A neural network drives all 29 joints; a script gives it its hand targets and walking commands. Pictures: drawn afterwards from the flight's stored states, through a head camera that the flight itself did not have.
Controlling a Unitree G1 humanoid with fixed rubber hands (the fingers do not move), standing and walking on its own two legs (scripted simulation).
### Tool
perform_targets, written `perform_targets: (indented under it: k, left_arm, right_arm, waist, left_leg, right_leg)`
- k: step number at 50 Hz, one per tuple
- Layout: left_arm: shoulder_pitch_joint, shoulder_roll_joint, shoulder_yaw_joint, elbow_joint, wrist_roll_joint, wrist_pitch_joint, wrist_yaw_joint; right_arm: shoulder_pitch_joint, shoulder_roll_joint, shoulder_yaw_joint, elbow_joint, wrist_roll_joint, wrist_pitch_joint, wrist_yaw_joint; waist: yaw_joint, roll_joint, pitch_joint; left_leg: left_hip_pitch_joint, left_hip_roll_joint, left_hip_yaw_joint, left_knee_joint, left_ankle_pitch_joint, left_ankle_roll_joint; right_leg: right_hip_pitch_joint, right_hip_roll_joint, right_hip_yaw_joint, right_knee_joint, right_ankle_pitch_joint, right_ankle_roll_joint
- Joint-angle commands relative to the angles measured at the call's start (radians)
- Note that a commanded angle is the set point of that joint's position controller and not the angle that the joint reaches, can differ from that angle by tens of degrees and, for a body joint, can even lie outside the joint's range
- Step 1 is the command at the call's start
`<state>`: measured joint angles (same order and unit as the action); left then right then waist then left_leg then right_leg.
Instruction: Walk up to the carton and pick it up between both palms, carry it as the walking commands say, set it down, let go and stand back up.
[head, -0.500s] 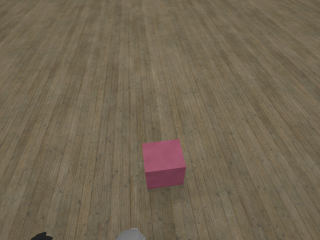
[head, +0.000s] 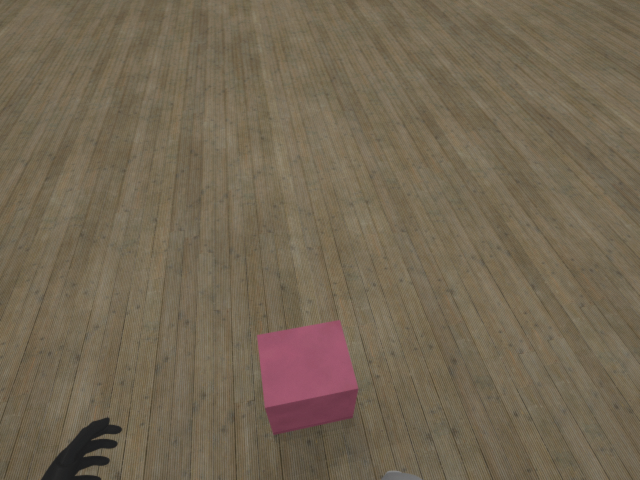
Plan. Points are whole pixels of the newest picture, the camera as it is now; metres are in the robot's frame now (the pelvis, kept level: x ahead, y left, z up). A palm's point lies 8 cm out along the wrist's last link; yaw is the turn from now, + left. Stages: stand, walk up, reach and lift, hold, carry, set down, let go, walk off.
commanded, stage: walk up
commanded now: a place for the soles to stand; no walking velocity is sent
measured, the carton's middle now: (306, 377) +0.50 +0.04 -0.63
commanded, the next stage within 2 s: none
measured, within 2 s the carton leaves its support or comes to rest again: neither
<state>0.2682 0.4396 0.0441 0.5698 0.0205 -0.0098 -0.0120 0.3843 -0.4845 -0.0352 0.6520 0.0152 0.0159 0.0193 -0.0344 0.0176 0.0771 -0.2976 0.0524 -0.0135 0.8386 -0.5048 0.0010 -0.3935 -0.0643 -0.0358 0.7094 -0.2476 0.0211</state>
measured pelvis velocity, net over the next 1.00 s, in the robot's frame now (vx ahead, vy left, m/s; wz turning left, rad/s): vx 0.05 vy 0.00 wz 0.04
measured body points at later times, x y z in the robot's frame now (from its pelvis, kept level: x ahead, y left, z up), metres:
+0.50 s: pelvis +0.07 +0.01 +0.02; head +0.09 +0.01 +0.47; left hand +0.19 +0.33 -0.08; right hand +0.21 -0.32 -0.08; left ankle +0.02 +0.14 -0.71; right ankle +0.08 -0.14 -0.71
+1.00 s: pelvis +0.05 +0.00 +0.03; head +0.06 +0.00 +0.48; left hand +0.12 +0.32 -0.09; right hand +0.15 -0.31 -0.09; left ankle +0.02 +0.14 -0.71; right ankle +0.08 -0.14 -0.71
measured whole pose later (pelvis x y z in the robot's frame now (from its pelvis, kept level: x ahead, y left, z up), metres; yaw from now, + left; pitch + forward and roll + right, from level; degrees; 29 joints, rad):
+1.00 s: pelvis +0.05 +0.00 +0.03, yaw +2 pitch -3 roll +0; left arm 0.12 0.36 0.04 1.07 -0.01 -0.01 0.01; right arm 0.10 -0.38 -0.03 1.11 0.01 -0.01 0.00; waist 0.00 0.01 0.07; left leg -0.05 0.04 0.00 0.34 -0.24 -0.04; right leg -0.14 -0.08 -0.09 0.36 -0.16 0.04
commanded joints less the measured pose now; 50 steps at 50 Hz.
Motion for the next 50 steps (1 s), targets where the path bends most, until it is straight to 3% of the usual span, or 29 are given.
perform_targets:
  k: [1,2,3,4,5,6,7,9,10,11,12,17,18,20,21,22,25,29,30,31,34,35,36,39,41,43,44,49,50]
  left_arm:
    - [-0.095,0.246,0.055,-0.06,-0.022,-0.009,0.01]
    - [-0.078,0.195,0.039,-0.06,-0.031,-0.011,0.006]
    - [-0.062,0.182,0.027,-0.043,-0.043,-0.009,0.008]
    - [-0.077,0.21,0.036,-0.019,-0.034,-0.008,0.014]
    - [-0.09,0.237,0.041,-0.004,-0.038,-0.018,0.02]
    - [-0.116,0.241,0.035,0.014,-0.039,-0.021,0.019]
    - [-0.137,0.249,0.041,0.027,-0.035,-0.025,0.016]
    - [-0.123,0.206,0.021,0.082,-0.04,-0.032,0.015]
    - [-0.137,0.207,0.018,0.097,-0.041,-0.029,0.019]
    - [-0.112,0.214,0.019,0.112,-0.045,-0.024,0.021]
    - [-0.125,0.21,0.019,0.134,-0.044,-0.022,0.022]
    - [-0.155,0.199,0.02,0.205,-0.039,-0.011,0.028]
    - [-0.163,0.191,0.016,0.223,-0.036,-0.007,0.029]
    - [-0.168,0.196,0.021,0.254,-0.046,-0.003,0.028]
    - [-0.175,0.203,0.021,0.259,-0.04,-0.005,0.03]
    - [-0.187,0.197,0.019,0.275,-0.042,-0.002,0.028]
    - [-0.21,0.174,0.023,0.3,-0.043,-0.007,0.028]
    - [-0.233,0.153,0.019,0.357,-0.038,-0.006,0.027]
    - [-0.217,0.149,0.018,0.363,-0.037,-0.006,0.028]
    - [-0.22,0.163,0.026,0.372,-0.037,-0.005,0.028]
    - [-0.215,0.157,0.028,0.396,-0.03,-0.004,0.03]
    - [-0.206,0.14,0.027,0.409,-0.036,-0.005,0.031]
    - [-0.212,0.155,0.035,0.398,-0.032,-0.007,0.028]
    - [-0.213,0.146,0.034,0.417,-0.026,-0.009,0.025]
    - [-0.212,0.141,0.036,0.416,-0.029,-0.012,0.028]
    - [-0.213,0.148,0.037,0.426,-0.024,-0.017,0.028]
    - [-0.202,0.148,0.039,0.429,-0.029,-0.02,0.024]
    - [-0.196,0.137,0.045,0.425,-0.022,-0.021,0.029]
    - [-0.205,0.139,0.04,0.436,-0.02,-0.021,0.027]
  right_arm:
    - [0.039,-0.2,-0.056,-0.035,0.0,-0.053,-0.011]
    - [-0.012,-0.229,-0.061,-0.021,-0.002,-0.055,-0.015]
    - [-0.114,-0.257,-0.059,-0.037,-0.003,-0.057,-0.012]
    - [-0.141,-0.212,-0.052,-0.025,0.003,-0.059,-0.009]
    - [-0.116,-0.18,-0.036,-0.001,0.008,-0.063,-0.01]
    - [-0.094,-0.137,-0.024,0.019,0.015,-0.057,-0.006]
    - [-0.079,-0.179,-0.041,0.037,0.015,-0.048,-0.012]
    - [-0.112,-0.197,-0.039,0.074,0.002,-0.051,-0.018]
    - [-0.131,-0.198,-0.04,0.086,0.006,-0.051,-0.017]
    - [-0.131,-0.185,-0.036,0.104,0.007,-0.049,-0.017]
    - [-0.142,-0.172,-0.035,0.112,0.01,-0.046,-0.02]
    - [-0.211,-0.147,-0.03,0.17,0.017,-0.037,-0.022]
    - [-0.229,-0.151,-0.03,0.187,0.008,-0.032,-0.023]
    - [-0.252,-0.146,-0.023,0.219,0.013,-0.03,-0.024]
    - [-0.266,-0.124,-0.019,0.228,0.017,-0.029,-0.026]
    - [-0.265,-0.144,-0.023,0.24,0.016,-0.027,-0.025]
    - [-0.307,-0.16,-0.028,0.277,0.005,-0.026,-0.028]
    - [-0.317,-0.143,-0.033,0.321,0.007,-0.032,-0.032]
    - [-0.343,-0.126,-0.028,0.326,0.002,-0.033,-0.029]
    - [-0.341,-0.126,-0.03,0.331,0.002,-0.029,-0.028]
    - [-0.352,-0.118,-0.033,0.349,-0.004,-0.032,-0.025]
    - [-0.358,-0.119,-0.036,0.362,-0.003,-0.031,-0.026]
    - [-0.354,-0.118,-0.034,0.367,0.0,-0.029,-0.024]
    - [-0.347,-0.094,-0.031,0.374,-0.001,-0.03,-0.026]
    - [-0.349,-0.094,-0.03,0.38,-0.008,-0.035,-0.025]
    - [-0.345,-0.097,-0.034,0.388,-0.004,-0.039,-0.024]
    - [-0.332,-0.096,-0.035,0.386,0.002,-0.043,-0.024]
    - [-0.337,-0.079,-0.032,0.391,-0.009,-0.04,-0.023]
    - [-0.345,-0.078,-0.035,0.393,-0.011,-0.04,-0.022]
  waist:
    - [-0.014,-0.128,-0.076]
    - [0.024,-0.001,-0.097]
    - [0.06,0.009,-0.068]
    - [0.07,-0.056,-0.077]
    - [0.048,-0.087,-0.115]
    - [0.03,-0.117,-0.142]
    - [0.008,-0.083,-0.132]
    - [0.037,-0.037,-0.138]
    - [0.037,-0.06,-0.144]
    - [0.039,-0.017,-0.182]
    - [0.034,-0.044,-0.193]
    - [0.028,0.003,-0.195]
    - [0.03,-0.001,-0.187]
    - [0.037,0.011,-0.16]
    - [0.031,-0.021,-0.182]
    - [0.02,-0.004,-0.147]
    - [0.043,0.009,-0.139]
    - [0.031,-0.001,-0.12]
    - [0.037,-0.006,-0.125]
    - [0.036,-0.039,-0.128]
    - [0.038,-0.026,-0.087]
    - [0.057,0.028,-0.059]
    - [0.049,-0.014,-0.073]
    - [0.032,-0.021,-0.073]
    - [0.041,0.038,-0.036]
    - [0.044,-0.008,-0.06]
    - [0.035,0.014,-0.071]
    - [0.041,-0.067,-0.064]
    - [0.041,-0.047,-0.059]
  left_leg:
    - [0.076,0.067,-0.066,-0.342,0.232,0.035]
    - [0.028,0.132,-0.213,-0.429,0.268,0.067]
    - [-0.031,0.169,-0.234,-0.415,0.314,0.084]
    - [-0.088,0.139,-0.182,-0.354,0.342,0.078]
    - [-0.059,0.095,-0.106,-0.256,0.425,0.045]
    - [0.02,0.046,-0.041,-0.255,0.381,0.015]
    - [0.114,0.055,-0.063,-0.315,0.426,0.009]
    - [0.14,0.087,-0.084,-0.317,0.602,0.031]
    - [0.145,0.091,-0.077,-0.277,0.716,0.035]
    - [0.142,0.071,-0.053,-0.282,0.694,0.028]
    - [0.174,0.071,-0.042,-0.286,0.673,0.028]
    - [0.179,0.085,-0.043,-0.316,0.709,0.038]
    - [0.185,0.086,-0.04,-0.337,0.745,0.03]
    - [0.162,0.073,-0.02,-0.346,0.698,0.022]
    - [0.185,0.081,-0.031,-0.369,0.7,0.02]
    - [0.196,0.086,-0.025,-0.384,0.689,0.024]
    - [0.173,0.083,-0.041,-0.407,0.673,0.031]
    - [0.2,0.084,-0.022,-0.433,0.702,0.036]
    - [0.201,0.09,-0.037,-0.464,0.625,0.039]
    - [0.188,0.093,-0.042,-0.488,0.569,0.04]
    - [0.187,0.092,-0.048,-0.518,0.519,0.038]
    - [0.148,0.093,-0.044,-0.542,0.469,0.035]
    - [0.15,0.082,-0.042,-0.541,0.425,0.041]
    - [0.165,0.079,-0.042,-0.549,0.375,0.04]
    - [0.127,0.084,-0.04,-0.576,0.335,0.04]
    - [0.158,0.084,-0.046,-0.576,0.362,0.04]
    - [0.17,0.081,-0.036,-0.565,0.381,0.039]
    - [0.178,0.075,-0.045,-0.581,0.336,0.038]
    - [0.175,0.082,-0.042,-0.572,0.359,0.036]
  right_leg:
    - [0.06,-0.134,0.125,-0.172,0.052,-0.101]
    - [0.099,-0.087,0.077,-0.058,0.103,-0.057]
    - [0.162,-0.04,0.039,-0.089,0.124,-0.038]
    - [0.251,-0.061,0.071,-0.154,0.082,-0.049]
    - [0.299,-0.113,0.13,-0.198,0.258,-0.071]
    - [0.241,-0.164,0.18,-0.229,0.253,-0.099]
    - [0.164,-0.164,0.145,-0.201,0.33,-0.102]
    - [0.2,-0.119,0.068,-0.142,0.456,-0.084]
    - [0.227,-0.112,0.04,-0.146,0.51,-0.069]
    - [0.272,-0.12,0.06,-0.153,0.522,-0.077]
    - [0.265,-0.119,0.04,-0.151,0.516,-0.086]
    - [0.309,-0.116,0.025,-0.173,0.502,-0.079]
    - [0.305,-0.121,0.014,-0.188,0.504,-0.061]
    - [0.321,-0.111,0.01,-0.203,0.493,-0.066]
    - [0.315,-0.117,0.012,-0.216,0.484,-0.063]
    - [0.281,-0.109,0.006,-0.223,0.449,-0.061]
    - [0.333,-0.106,0.01,-0.245,0.406,-0.061]
    - [0.329,-0.099,-0.011,-0.266,0.406,-0.059]
    - [0.329,-0.1,-0.018,-0.292,0.349,-0.039]
    - [0.342,-0.097,-0.015,-0.294,0.294,-0.044]
    - [0.323,-0.097,-0.012,-0.317,0.257,-0.048]
    - [0.343,-0.099,0.0,-0.336,0.227,-0.049]
    - [0.339,-0.102,0.001,-0.35,0.198,-0.04]
    - [0.319,-0.104,0.008,-0.385,0.143,-0.047]
    - [0.324,-0.095,0.005,-0.374,0.143,-0.044]
    - [0.331,-0.097,0.01,-0.392,0.146,-0.042]
    - [0.326,-0.103,0.022,-0.399,0.174,-0.042]
    - [0.319,-0.097,0.024,-0.426,0.078,-0.038]
    - [0.305,-0.1,0.011,-0.426,0.093,-0.039]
